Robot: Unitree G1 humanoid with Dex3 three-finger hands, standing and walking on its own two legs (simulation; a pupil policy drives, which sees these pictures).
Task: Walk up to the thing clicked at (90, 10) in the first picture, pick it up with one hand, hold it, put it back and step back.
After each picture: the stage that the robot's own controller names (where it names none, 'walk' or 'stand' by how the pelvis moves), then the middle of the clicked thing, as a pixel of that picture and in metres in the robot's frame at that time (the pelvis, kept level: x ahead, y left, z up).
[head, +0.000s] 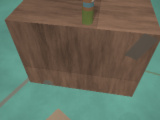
stand; (88, 3) +0.91 -0.01 +0.06
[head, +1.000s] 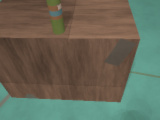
walk; (55, 11) +0.78 +0.20 +0.08
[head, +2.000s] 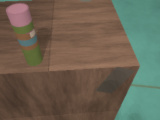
stand; (27, 38) +0.51 +0.24 +0.10
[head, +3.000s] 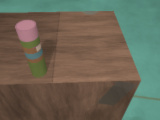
stand; (33, 51) +0.49 +0.22 +0.06
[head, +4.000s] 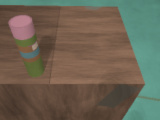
stand; (29, 50) +0.46 +0.22 +0.08
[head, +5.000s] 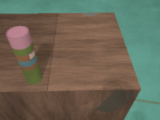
stand; (27, 58) +0.45 +0.23 +0.06
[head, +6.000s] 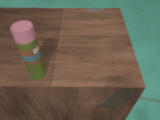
stand; (31, 53) +0.46 +0.22 +0.06
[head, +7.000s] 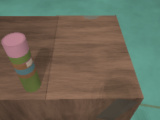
stand; (24, 66) +0.41 +0.23 +0.06
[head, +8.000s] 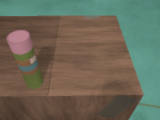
stand; (27, 63) +0.43 +0.23 +0.06
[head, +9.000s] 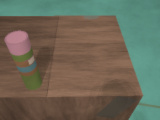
stand; (26, 63) +0.43 +0.23 +0.06
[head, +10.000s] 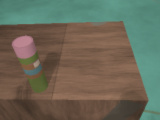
rise first; (32, 67) +0.42 +0.24 +0.06
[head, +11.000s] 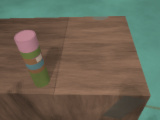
go down; (34, 61) +0.44 +0.23 +0.06
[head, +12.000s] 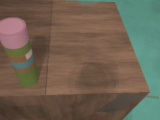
go down; (22, 58) +0.40 +0.21 +0.09
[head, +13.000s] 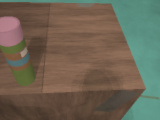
approach; (17, 56) +0.42 +0.22 +0.10
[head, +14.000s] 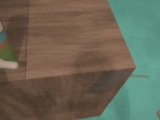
close in; out of the picture +0.46 +0.24 +0.13
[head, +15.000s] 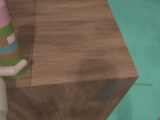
lift; (5, 44) +0.43 +0.23 +0.12
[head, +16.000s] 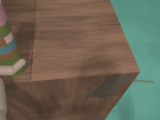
close; (3, 43) +0.43 +0.23 +0.13
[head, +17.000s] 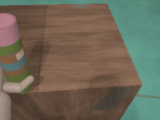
lift; (13, 59) +0.37 +0.21 +0.15
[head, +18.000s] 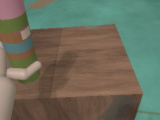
lift; (17, 41) +0.32 +0.17 +0.29
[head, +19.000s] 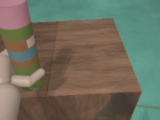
hold; (22, 50) +0.33 +0.17 +0.24
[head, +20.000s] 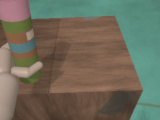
crouch; (22, 43) +0.37 +0.18 +0.22
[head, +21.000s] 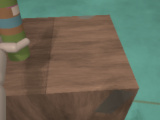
lower; (9, 21) +0.45 +0.23 +0.25
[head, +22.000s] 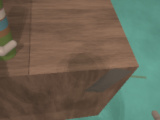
lower; out of the picture +0.49 +0.24 +0.14
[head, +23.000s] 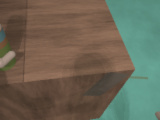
lower; out of the picture +0.46 +0.24 +0.13
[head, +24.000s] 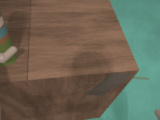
lower; out of the picture +0.47 +0.24 +0.13
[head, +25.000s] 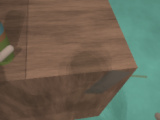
lower; out of the picture +0.47 +0.25 +0.13
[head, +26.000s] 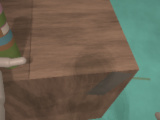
open; out of the picture +0.46 +0.23 +0.13
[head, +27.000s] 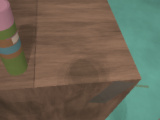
sink last; (7, 43) +0.44 +0.22 +0.12
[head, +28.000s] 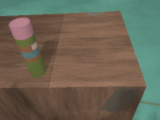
stand; (30, 50) +0.47 +0.25 +0.10
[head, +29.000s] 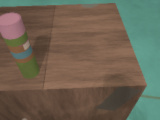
stand; (21, 50) +0.45 +0.23 +0.11
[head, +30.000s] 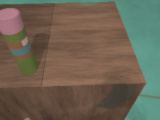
stand; (20, 46) +0.45 +0.24 +0.12
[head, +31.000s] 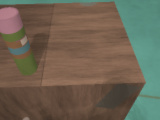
stand; (19, 46) +0.45 +0.24 +0.12
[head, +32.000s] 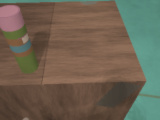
stand; (20, 44) +0.46 +0.24 +0.12
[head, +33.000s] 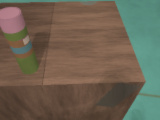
stand; (21, 45) +0.46 +0.23 +0.11
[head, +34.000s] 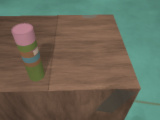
walk; (30, 55) +0.47 +0.23 +0.06
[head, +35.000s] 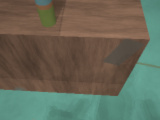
walk; out of the picture +0.66 +0.18 +0.09
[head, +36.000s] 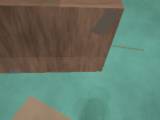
walk; out of the picture +0.95 +0.18 +0.07
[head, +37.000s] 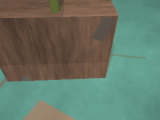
stand; out of the picture +1.07 +0.23 +0.07
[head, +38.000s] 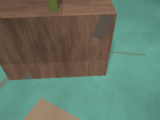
stand; out of the picture +1.08 +0.24 +0.06
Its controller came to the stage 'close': yes
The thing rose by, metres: 0.22
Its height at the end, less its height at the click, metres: +0.00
